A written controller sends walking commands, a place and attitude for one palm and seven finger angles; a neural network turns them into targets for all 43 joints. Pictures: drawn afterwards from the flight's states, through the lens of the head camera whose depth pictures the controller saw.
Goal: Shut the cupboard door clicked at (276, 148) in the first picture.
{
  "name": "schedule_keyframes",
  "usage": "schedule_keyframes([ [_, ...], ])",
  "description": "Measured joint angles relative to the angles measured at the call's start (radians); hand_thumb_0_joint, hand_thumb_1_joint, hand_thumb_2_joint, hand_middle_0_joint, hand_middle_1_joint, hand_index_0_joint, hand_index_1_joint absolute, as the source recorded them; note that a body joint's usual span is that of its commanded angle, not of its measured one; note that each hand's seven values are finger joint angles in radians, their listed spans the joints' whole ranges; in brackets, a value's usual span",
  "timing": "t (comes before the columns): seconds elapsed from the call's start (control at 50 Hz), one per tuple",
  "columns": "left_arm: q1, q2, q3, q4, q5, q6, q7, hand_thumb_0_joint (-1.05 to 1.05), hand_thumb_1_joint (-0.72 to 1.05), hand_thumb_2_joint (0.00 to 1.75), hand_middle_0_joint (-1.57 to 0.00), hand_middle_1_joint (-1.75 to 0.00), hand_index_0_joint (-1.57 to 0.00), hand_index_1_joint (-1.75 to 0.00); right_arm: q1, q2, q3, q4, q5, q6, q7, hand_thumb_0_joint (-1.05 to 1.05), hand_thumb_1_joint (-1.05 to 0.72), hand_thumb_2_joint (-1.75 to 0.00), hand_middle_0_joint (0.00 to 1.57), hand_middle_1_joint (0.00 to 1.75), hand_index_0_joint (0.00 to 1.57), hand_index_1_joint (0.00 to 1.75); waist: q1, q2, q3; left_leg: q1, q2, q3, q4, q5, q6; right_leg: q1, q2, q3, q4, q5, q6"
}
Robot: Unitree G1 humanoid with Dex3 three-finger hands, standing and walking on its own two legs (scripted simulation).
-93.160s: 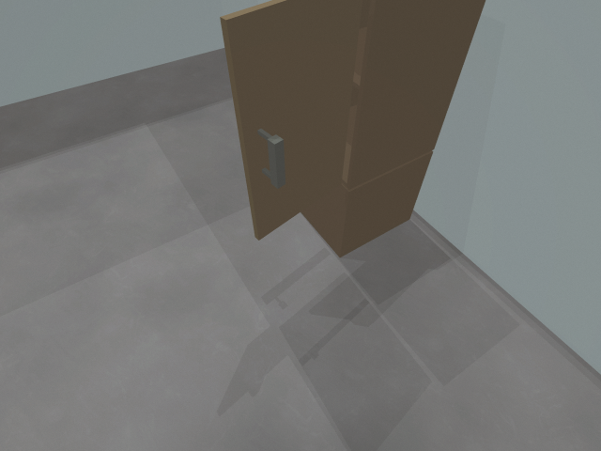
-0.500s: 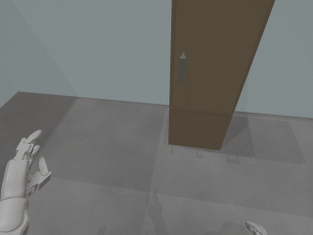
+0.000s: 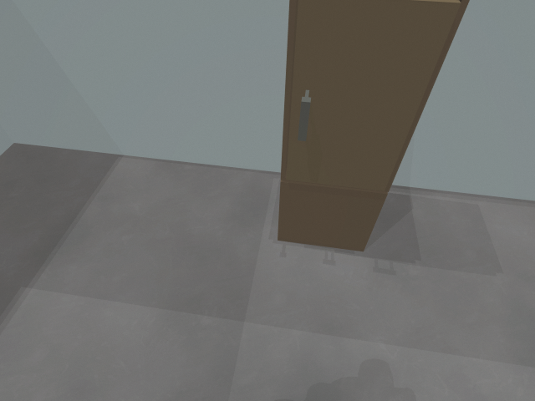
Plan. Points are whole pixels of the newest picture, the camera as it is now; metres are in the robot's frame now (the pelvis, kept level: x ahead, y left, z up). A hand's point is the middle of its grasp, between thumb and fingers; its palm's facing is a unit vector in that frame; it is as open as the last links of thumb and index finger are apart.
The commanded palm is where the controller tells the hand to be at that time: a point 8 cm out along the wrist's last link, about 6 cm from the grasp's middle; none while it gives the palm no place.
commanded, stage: let the arm hang, fingers relaxed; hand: left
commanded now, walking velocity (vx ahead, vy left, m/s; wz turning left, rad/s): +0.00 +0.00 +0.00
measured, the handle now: (304, 115) +0.85 -0.06 -0.06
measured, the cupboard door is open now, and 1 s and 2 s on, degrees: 0 0 0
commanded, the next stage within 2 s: look to check the result in 0.50 s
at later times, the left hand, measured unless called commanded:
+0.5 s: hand out of the picture -0.02 +0.17 -0.18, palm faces +0.03 -0.99 -0.16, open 7.4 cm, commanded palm none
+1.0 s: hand out of the picture +0.01 +0.20 -0.18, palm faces +0.00 -0.98 -0.21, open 7.4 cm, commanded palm none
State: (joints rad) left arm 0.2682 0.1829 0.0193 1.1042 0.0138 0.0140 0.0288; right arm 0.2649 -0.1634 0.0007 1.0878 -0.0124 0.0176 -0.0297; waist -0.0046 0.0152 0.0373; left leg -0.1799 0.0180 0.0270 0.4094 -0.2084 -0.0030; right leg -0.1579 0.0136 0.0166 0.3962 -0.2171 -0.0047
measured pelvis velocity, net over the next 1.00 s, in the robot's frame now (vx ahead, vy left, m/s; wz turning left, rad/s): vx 0.01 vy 0.02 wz -0.02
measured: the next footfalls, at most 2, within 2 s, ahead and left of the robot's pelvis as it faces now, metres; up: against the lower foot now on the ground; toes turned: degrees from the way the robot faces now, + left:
none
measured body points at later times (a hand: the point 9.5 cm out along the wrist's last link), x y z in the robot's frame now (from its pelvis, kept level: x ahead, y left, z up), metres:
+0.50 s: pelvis +0.00 +0.02 +0.00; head +0.00 +0.02 +0.45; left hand -0.02 +0.22 -0.16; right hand -0.02 -0.19 -0.16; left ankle +0.01 +0.12 -0.74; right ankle +0.00 -0.12 -0.74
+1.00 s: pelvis +0.01 +0.02 +0.00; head +0.02 +0.02 +0.45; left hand +0.01 +0.25 -0.16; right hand +0.00 -0.21 -0.16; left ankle +0.01 +0.12 -0.74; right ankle +0.00 -0.12 -0.74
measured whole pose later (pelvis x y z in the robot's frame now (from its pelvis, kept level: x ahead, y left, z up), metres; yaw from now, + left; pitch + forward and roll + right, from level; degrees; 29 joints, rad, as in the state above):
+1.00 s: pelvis +0.01 +0.02 +0.00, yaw -1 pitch -2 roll +0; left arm 0.27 0.17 0.02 1.14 0.02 -0.01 0.03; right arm 0.27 -0.16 -0.01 1.12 -0.01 0.00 -0.03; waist 0.00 0.00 0.04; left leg -0.15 -0.01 0.06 0.38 -0.21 0.02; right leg -0.14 -0.01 0.05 0.39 -0.22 0.02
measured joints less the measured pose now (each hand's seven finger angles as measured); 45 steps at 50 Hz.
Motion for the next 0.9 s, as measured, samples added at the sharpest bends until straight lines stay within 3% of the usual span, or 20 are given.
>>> schedule_keyframes([
  [0.44, 0.039, -0.070, -0.011, 0.052, 0.004, -0.013, 0.005, 0.01, 0.91, 0.90, -0.20, -0.30, -0.20, -0.30, 0.044, 0.041, -0.001, 0.047, 0.003, -0.011, -0.005, 0.01, -0.91, -0.90, 0.20, 0.30, 0.20, 0.30, 0.002, -0.018, -0.013, 0.018, -0.022, 0.024, -0.015, 0.004, 0.022, 0.005, -0.022, 0.023, 0.002, 0.001, 0.022],
  [0.9, 0.018, -0.028, -0.003, 0.044, 0.006, -0.019, 0.008, 0.01, 0.91, 0.90, -0.20, -0.30, -0.20, -0.30, 0.020, 0.015, -0.009, 0.036, 0.005, -0.017, -0.002, 0.01, -0.91, -0.90, 0.20, 0.30, 0.20, 0.30, 0.000, -0.014, 0.004, 0.027, -0.026, 0.033, -0.020, -0.003, 0.028, 0.008, -0.026, 0.033, 0.001, -0.005, 0.027],
])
